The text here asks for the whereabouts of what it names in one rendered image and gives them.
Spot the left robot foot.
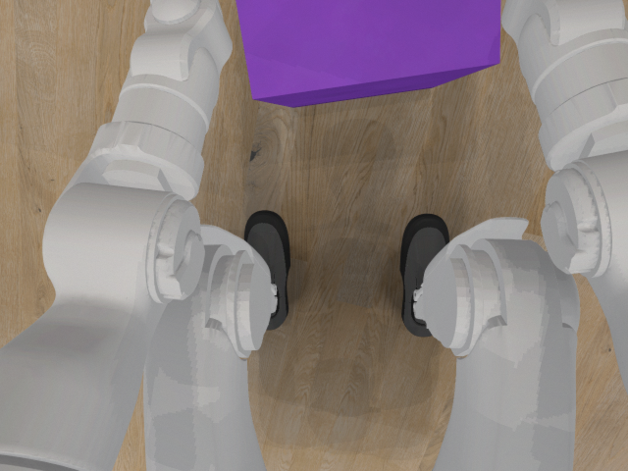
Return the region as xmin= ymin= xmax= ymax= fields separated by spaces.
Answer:
xmin=244 ymin=210 xmax=290 ymax=330

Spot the carton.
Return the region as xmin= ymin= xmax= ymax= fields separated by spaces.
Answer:
xmin=235 ymin=0 xmax=500 ymax=108

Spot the robot left thigh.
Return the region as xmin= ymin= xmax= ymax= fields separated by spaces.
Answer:
xmin=143 ymin=244 xmax=267 ymax=471

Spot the right robot forearm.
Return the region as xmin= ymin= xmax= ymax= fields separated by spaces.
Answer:
xmin=501 ymin=0 xmax=628 ymax=172

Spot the robot right upper arm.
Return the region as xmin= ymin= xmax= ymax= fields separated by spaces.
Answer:
xmin=541 ymin=150 xmax=628 ymax=394

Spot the robot left upper arm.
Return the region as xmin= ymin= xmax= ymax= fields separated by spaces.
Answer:
xmin=0 ymin=183 xmax=205 ymax=471

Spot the left robot forearm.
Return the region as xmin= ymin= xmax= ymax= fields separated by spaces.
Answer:
xmin=42 ymin=0 xmax=233 ymax=279

